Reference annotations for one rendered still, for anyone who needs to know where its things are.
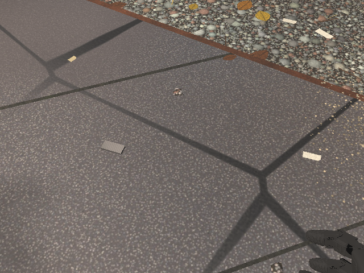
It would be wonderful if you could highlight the right robot hand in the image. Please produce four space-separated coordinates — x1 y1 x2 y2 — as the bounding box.
299 229 364 273

